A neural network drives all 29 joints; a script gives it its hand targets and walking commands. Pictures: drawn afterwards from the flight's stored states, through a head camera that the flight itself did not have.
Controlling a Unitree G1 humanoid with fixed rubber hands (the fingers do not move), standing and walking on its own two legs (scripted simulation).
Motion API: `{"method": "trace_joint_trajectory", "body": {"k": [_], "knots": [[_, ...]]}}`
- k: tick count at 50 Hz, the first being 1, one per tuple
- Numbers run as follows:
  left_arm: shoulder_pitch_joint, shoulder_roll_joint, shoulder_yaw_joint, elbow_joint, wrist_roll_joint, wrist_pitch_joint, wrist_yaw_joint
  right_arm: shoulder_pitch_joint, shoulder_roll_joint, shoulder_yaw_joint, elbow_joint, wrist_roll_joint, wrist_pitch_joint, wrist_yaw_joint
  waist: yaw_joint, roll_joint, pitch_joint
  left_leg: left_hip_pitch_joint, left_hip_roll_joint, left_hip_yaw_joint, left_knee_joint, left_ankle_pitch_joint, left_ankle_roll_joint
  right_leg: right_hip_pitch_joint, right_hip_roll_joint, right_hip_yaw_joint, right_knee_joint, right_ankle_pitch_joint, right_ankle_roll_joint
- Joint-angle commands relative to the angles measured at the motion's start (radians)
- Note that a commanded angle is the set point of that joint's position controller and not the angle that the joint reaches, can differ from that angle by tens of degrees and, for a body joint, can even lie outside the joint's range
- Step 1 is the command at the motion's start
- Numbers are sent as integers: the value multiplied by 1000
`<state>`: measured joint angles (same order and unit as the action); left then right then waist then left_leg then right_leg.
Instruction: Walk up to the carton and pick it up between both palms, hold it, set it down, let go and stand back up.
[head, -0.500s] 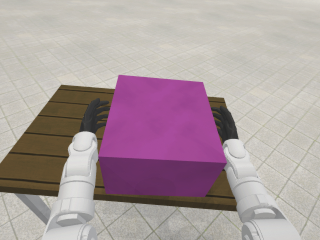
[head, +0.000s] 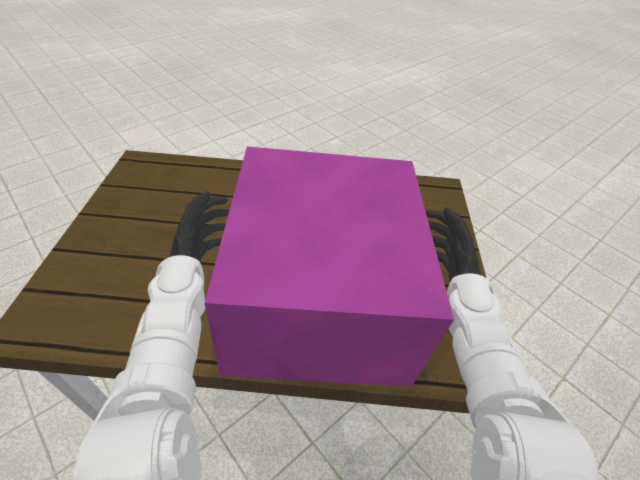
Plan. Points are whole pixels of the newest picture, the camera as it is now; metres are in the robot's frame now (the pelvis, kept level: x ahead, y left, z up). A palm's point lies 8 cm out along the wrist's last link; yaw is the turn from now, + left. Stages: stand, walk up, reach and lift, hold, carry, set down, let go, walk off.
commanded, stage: set down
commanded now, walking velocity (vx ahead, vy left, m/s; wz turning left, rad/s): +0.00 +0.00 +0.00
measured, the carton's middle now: (324, 259) +0.44 -0.01 +0.04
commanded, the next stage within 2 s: none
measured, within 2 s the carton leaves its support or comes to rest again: rests again in 1.62 s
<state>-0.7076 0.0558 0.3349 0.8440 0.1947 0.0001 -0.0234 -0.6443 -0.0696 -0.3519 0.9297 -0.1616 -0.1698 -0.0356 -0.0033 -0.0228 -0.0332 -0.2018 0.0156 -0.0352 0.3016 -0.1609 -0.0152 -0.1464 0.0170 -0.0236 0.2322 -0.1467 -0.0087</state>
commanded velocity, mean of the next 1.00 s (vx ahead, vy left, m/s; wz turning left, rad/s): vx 0.00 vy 0.00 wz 0.00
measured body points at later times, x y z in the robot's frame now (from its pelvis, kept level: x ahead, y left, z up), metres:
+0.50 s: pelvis +0.01 +0.00 +0.00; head +0.07 +0.00 +0.44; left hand +0.43 +0.17 +0.04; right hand +0.42 -0.19 +0.04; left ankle -0.01 +0.13 -0.75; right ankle -0.02 -0.11 -0.75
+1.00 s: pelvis +0.01 +0.00 -0.01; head +0.11 +0.00 +0.43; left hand +0.44 +0.16 +0.00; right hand +0.42 -0.20 -0.01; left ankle -0.01 +0.12 -0.75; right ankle -0.02 -0.11 -0.75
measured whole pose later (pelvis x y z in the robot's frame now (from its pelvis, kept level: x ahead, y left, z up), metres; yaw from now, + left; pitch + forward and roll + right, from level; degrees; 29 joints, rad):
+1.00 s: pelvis +0.01 +0.00 -0.01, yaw +0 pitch +21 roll -1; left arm -0.83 0.12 0.27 1.35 0.06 -0.45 0.05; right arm -0.74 -0.10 -0.44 1.19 -0.27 -0.43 -0.05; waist -0.01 0.04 -0.16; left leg -0.59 0.03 -0.01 0.39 -0.17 -0.01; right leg -0.52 0.02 -0.05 0.30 -0.14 -0.01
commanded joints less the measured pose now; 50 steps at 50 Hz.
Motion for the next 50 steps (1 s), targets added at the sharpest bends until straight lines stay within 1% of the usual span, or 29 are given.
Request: {"method": "trace_joint_trajectory", "body": {"k": [1, 4, 6, 8, 11, 15, 16, 18, 21, 24, 25, 26, 28, 29, 30, 34, 36, 43, 46, 47, 49, 50], "knots": [[-583, -529, -317, -107, -16, -79, -81, -664, 505, 274, -210, -35, -129, 120, 1, 29, -545, 123, -22, 118, 23, 396, -51, 249, 3, -74, 68, 446, 40], [-597, -541, -337, -97, -20, -114, -64, -666, 507, 271, -187, -42, -157, 123, -4, 48, -589, 162, -12, 111, 54, 480, -68, 208, 10, -81, 68, 474, 32], [-604, -546, -338, -77, -20, -134, -59, -667, 508, 266, -168, -47, -169, 123, -6, 52, -596, 163, -8, 108, 60, 492, -72, 193, 11, -82, 64, 469, 28], [-583, -549, -336, -49, -13, -147, -58, -657, 502, 265, -155, -57, -179, 122, -8, 50, -589, 158, -6, 106, 69, 517, -74, 191, 12, -82, 68, 494, 28], [-574, -545, -325, -23, -11, -166, -58, -647, 505, 265, -134, -60, -190, 123, -3, 41, -595, 130, -5, 105, 66, 510, -68, 200, 8, -77, 73, 510, 29], [-590, -549, -340, -6, -26, -206, -52, -640, 518, 280, -107, -63, -212, 123, -11, 45, -636, 108, 0, 99, 81, 551, -71, 199, 6, -74, 91, 568, 26], [-593, -548, -335, 8, -26, -216, -52, -640, 525, 279, -101, -67, -215, 123, -10, 41, -638, 98, -1, 100, 80, 541, -68, 199, 3, -70, 93, 570, 28], [-590, -545, -331, 24, -24, -236, -53, -629, 535, 278, -87, -75, -223, 122, -16, 34, -646, 80, 0, 99, 78, 540, -63, 209, 0, -67, 102, 603, 32], [-602, -541, -331, 51, -28, -265, -51, -629, 537, 276, -67, -81, -240, 121, -13, 44, -659, 40, -3, 99, 79, 531, -61, 218, -6, -59, 113, 636, 31], [-603, -538, -324, 86, -27, -294, -51, -623, 545, 273, -43, -92, -250, 122, -13, 31, -666, 30, -1, 98, 79, 526, -58, 210, -7, -60, 118, 636, 31], [-603, -538, -322, 98, -25, -304, -52, -622, 547, 275, -39, -97, -255, 121, -10, 31, -678, 18, -1, 99, 82, 533, -57, 214, -8, -57, 121, 657, 34], [-601, -535, -314, 116, -30, -313, -54, -627, 546, 273, -37, -101, -260, 120, -13, 23, -681, 3, -2, 98, 79, 525, -52, 215, -12, -56, 129, 670, 35], [-606, -534, -309, 135, -26, -333, -53, -630, 549, 270, -30, -105, -270, 121, -5, 33, -697, -14, 0, 100, 78, 513, -52, 214, -15, -54, 134, 667, 33], [-610, -531, -307, 148, -29, -343, -52, -631, 549, 264, -24, -109, -275, 122, -8, 30, -701, -12, 1, 99, 81, 515, -53, 203, -13, -57, 134, 662, 33], [-616, -532, -313, 153, -33, -353, -50, -629, 549, 264, -15, -112, -280, 124, -9, 41, -716, -13, 4, 97, 83, 520, -55, 189, -12, -56, 136, 659, 29], [-648, -528, -323, 181, -47, -405, -39, -638, 559, 265, 5, -125, -305, 126, -8, 34, -777, -36, 5, 96, 103, 534, -55, 166, -12, -57, 154, 676, 27], [-662, -527, -323, 211, -51, -428, -38, -640, 560, 259, 26, -137, -312, 127, -13, 36, -797, -52, 6, 93, 105, 523, -53, 150, -14, -55, 157, 673, 25], [-690, -498, -286, 319, -49, -478, -49, -650, 538, 201, 112, -170, -329, 131, -30, 30, -774, -93, 7, 93, 114, 469, -53, 92, -13, -59, 165, 627, 25], [-727, -496, -287, 335, -57, -508, -44, -667, 538, 182, 135, -185, -347, 134, -34, 39, -834, -103, 7, 92, 125, 467, -56, 63, -15, -61, 173, 617, 22], [-727, -490, -279, 355, -56, -514, -43, -669, 539, 173, 148, -193, -349, 138, -29, 41, -827, -111, 8, 92, 129, 464, -55, 42, -15, -65, 177, 607, 20], [-725, -486, -271, 383, -47, -526, -42, -663, 535, 155, 177, -205, -353, 141, -34, 44, -823, -106, 12, 91, 138, 471, -57, 19, -13, -68, 179, 592, 20], [-725, -484, -258, 399, -41, -529, -44, -665, 530, 146, 187, -210, -355, 143, -30, 51, -817, -109, 10, 93, 139, 454, -56, 3, -13, -68, 176, 573, 18]]}}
